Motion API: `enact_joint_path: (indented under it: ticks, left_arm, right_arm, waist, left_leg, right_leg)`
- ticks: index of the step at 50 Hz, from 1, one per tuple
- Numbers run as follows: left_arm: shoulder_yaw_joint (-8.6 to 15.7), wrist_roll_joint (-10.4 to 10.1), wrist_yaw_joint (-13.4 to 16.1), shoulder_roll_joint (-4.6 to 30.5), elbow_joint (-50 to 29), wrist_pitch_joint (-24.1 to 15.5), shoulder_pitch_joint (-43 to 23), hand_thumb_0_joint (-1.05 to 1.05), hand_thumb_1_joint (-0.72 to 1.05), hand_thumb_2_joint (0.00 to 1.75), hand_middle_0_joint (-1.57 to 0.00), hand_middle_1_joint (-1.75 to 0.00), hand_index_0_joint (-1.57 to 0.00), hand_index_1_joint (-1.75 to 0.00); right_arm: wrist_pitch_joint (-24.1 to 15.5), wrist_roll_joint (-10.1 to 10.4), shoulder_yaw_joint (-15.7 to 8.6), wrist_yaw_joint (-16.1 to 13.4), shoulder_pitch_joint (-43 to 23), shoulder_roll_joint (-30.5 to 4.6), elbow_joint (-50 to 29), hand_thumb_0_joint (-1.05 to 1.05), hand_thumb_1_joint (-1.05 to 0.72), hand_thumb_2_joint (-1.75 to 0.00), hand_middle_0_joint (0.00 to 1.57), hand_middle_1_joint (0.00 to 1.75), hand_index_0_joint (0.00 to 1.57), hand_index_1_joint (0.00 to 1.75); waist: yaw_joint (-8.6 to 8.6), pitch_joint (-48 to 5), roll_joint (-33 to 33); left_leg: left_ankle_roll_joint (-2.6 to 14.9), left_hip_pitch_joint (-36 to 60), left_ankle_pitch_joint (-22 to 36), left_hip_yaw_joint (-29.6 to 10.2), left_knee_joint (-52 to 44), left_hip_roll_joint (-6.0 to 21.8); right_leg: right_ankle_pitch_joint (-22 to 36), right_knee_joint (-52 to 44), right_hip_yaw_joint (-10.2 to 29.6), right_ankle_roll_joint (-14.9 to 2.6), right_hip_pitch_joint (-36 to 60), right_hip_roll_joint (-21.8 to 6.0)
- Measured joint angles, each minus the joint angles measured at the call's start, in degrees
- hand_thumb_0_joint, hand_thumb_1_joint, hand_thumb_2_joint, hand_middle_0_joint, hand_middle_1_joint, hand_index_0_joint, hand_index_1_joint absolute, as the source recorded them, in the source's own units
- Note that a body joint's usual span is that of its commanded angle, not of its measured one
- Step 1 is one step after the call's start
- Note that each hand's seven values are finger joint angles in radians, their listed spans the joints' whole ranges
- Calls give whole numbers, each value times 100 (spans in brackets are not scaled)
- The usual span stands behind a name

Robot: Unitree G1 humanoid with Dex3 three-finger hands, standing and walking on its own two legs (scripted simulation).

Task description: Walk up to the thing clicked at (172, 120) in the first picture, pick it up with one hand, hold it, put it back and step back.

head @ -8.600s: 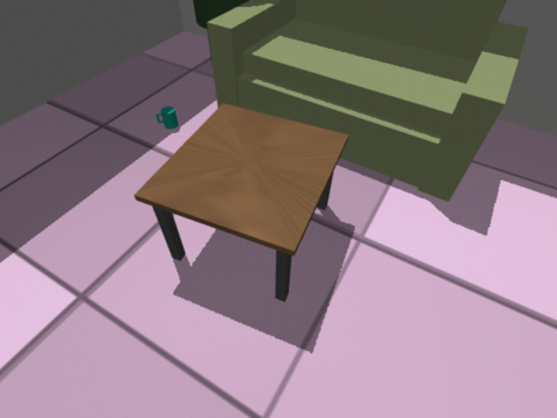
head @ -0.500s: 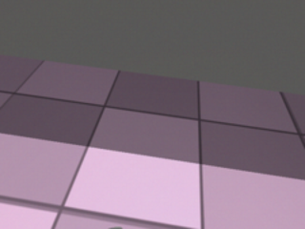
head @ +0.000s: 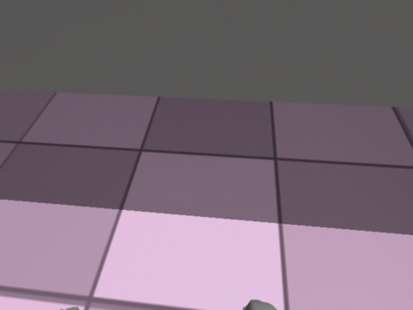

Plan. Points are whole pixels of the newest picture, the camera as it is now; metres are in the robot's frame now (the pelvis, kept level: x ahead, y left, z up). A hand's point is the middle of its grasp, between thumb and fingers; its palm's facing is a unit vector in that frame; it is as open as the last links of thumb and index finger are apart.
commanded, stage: walk up
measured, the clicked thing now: out of the picture +0.56 -1.39 -0.70
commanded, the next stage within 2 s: stand in 0.68 s
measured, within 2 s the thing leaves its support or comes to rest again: neither
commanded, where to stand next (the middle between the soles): +0.10 +0.01 m, yaw +0 degrees
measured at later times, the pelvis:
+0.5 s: pelvis +0.02 +0.01 +0.03, yaw +1 degrees
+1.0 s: pelvis +0.03 +0.00 +0.03, yaw +2 degrees
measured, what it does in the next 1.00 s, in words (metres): stands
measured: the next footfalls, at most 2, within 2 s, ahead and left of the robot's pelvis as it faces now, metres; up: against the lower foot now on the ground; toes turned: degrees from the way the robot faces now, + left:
none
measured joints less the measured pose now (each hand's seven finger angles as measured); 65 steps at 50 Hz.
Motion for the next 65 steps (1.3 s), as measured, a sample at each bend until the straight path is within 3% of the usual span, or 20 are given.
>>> enact_joint_path:
  ticks: [3, 17, 35, 65]
  left_arm:
    - [-13, -36, 1, -10, 108, 75, -206, 1, 90, 90, -20, -30, -21, -30]
    - [2, -114, -48, 23, 940, 103, -530, 1, 90, 90, -20, -30, -20, -30]
    - [18, -59, -35, -37, 1428, 108, -424, 1, 90, 90, -20, -30, -20, -30]
    - [32, -56, -16, -64, 1262, 113, -505, 0, 90, 90, -20, -30, -20, -30]
  right_arm:
    - [-51, -73, 1, 16, -51, 88, 221, 0, -90, -89, 20, 29, 20, 30]
    - [-85, -134, 127, 84, -89, 182, 1100, 0, -90, -89, 20, 29, 20, 30]
    - [-43, -113, 48, 56, -561, 179, 1206, 0, -90, -89, 20, 29, 20, 30]
    - [-39, -156, 68, 26, -362, 214, 1226, 0, -90, -89, 20, 29, 20, 30]
  waist:
    - [5, -18, -158]
    - [-10, -387, -359]
    - [88, -403, -186]
    - [-41, -409, -172]
  left_leg:
    - [-190, 197, 890, 64, -520, -97]
    - [-226, 881, 1306, 22, -1655, -73]
    - [-266, 1243, 1528, -70, -2269, -62]
    - [-444, 1377, 1560, -145, -2528, 111]
  right_leg:
    - [4, -9, 55, 53, 18, -119]
    - [574, -1378, -43, 143, 844, -73]
    - [704, -1897, -158, 138, 1207, -58]
    - [601, -1950, -257, -17, 1264, 104]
